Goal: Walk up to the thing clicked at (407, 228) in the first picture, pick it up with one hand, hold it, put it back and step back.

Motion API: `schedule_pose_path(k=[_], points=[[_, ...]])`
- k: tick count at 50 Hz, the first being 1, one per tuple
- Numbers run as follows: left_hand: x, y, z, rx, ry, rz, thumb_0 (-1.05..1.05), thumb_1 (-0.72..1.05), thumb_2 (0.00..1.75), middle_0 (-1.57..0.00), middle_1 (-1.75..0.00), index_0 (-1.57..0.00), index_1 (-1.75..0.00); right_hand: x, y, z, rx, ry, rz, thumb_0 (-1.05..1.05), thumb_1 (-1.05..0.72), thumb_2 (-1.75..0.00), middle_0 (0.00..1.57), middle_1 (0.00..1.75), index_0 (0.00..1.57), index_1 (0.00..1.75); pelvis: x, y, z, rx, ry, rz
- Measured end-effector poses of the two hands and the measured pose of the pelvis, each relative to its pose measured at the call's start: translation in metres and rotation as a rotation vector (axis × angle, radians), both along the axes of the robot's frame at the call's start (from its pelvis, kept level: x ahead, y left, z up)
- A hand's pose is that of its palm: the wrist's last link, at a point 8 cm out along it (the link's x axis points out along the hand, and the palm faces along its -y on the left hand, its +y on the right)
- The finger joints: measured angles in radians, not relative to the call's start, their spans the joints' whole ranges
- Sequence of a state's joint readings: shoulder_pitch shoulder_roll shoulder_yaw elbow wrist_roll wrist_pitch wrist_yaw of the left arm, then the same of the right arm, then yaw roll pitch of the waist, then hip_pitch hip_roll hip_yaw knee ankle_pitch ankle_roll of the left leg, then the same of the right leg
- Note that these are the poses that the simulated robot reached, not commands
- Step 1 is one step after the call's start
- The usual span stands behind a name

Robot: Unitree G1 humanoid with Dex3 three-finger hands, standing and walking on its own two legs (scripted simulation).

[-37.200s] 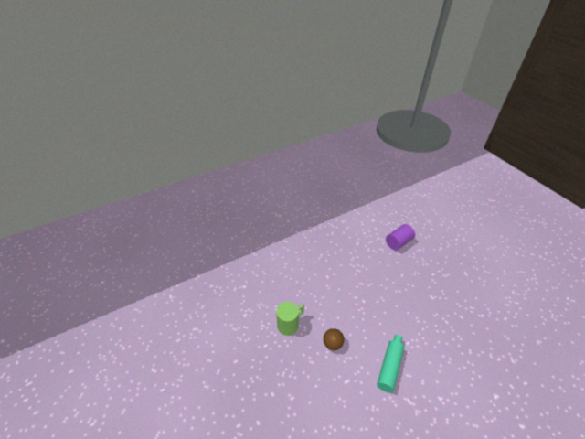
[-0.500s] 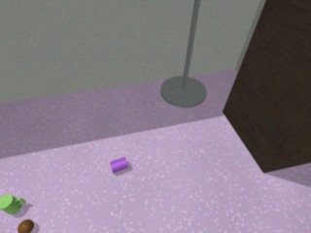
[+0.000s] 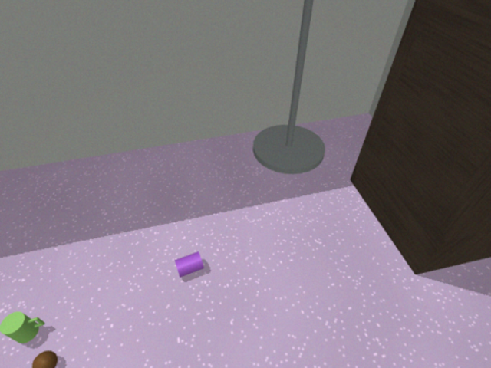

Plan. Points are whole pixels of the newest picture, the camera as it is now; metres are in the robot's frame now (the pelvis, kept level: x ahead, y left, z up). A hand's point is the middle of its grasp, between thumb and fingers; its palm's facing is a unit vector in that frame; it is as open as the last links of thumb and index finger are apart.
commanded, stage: stand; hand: left
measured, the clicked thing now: (189, 264) +0.74 +0.27 -0.74
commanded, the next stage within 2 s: walk up in 0.72 s
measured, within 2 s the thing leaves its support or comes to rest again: neither
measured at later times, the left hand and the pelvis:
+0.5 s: hand out of the picture +0.07 +0.24 -0.15, palm faces -0.05 -0.94 -0.35, open 7.4 cm; pelvis -0.01 -0.01 +0.00, yaw -1 degrees
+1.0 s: hand out of the picture +0.05 +0.31 -0.16, palm faces +0.04 -0.93 -0.37, open 7.4 cm; pelvis +0.03 +0.03 -0.01, yaw +2 degrees
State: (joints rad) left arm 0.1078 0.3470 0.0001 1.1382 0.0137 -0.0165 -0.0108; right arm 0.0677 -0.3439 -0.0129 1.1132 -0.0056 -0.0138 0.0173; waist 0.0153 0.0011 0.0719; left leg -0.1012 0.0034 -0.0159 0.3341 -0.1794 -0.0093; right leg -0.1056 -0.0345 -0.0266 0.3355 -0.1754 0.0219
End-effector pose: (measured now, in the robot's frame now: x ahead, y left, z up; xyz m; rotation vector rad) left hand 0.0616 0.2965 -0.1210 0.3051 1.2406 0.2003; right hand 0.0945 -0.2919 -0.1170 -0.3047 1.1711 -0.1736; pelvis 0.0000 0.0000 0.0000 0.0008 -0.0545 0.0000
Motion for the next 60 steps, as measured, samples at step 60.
schedule_pose_path(k=[60], points=[[0.062, 0.096, -0.018, 0.008, -0.001, -0.008, 0.01, 0.91, 0.90, -0.20, -0.30, -0.20, -0.30, 0.003, 0.036, 0.014, -0.095, 0.054, -0.060, 0.00, -0.90, -0.90, 0.21, 0.30, 0.21, 0.30, 0.088, 0.064, -0.016, -0.007, -0.020, 0.018]])
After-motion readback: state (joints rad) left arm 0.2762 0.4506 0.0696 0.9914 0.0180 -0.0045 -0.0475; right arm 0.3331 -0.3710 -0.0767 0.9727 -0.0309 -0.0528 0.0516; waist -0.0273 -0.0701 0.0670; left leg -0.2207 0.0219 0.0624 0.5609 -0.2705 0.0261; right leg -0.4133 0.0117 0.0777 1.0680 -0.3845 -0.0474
